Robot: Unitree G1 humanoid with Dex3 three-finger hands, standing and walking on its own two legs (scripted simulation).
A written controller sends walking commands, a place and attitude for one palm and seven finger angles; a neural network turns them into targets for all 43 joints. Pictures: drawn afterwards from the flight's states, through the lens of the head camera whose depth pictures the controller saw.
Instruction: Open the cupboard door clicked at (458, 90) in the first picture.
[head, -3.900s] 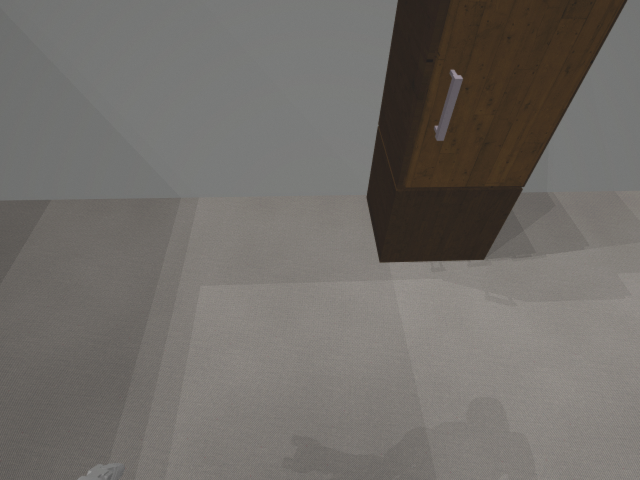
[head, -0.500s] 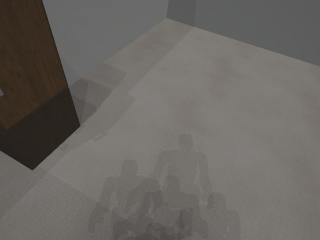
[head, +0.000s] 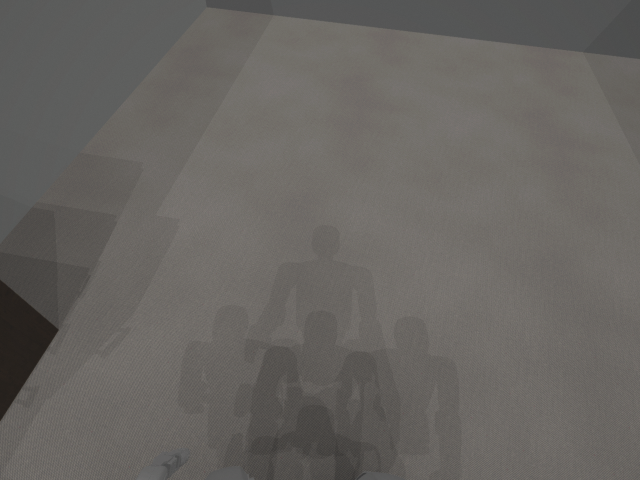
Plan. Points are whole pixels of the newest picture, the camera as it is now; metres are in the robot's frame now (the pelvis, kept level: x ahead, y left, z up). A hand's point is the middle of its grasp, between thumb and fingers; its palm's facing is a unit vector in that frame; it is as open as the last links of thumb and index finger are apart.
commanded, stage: walk to a spot facing it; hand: left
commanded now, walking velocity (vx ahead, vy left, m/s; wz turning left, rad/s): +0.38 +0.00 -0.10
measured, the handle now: out of the picture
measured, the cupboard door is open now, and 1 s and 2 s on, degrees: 0 0 0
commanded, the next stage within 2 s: turn to face it in 0.54 s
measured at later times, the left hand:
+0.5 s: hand (160, 425) +0.22 +0.24 -0.17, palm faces -0.06 -0.99 -0.13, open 7.4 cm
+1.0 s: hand (245, 263) +0.51 +0.14 -0.15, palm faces -0.14 -0.98 -0.16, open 7.4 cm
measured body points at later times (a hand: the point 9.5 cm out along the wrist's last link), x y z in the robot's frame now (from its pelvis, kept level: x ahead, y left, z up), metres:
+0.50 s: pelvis +0.22 +0.06 +0.02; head +0.24 +0.09 +0.47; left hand +0.23 +0.29 -0.15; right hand +0.25 -0.18 -0.11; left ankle +0.23 +0.15 -0.72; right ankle +0.17 -0.07 -0.62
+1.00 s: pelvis +0.36 +0.00 +0.00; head +0.38 +0.00 +0.45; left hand +0.51 +0.19 -0.14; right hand +0.31 -0.21 -0.15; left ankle +0.35 +0.12 -0.67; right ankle +0.40 -0.12 -0.72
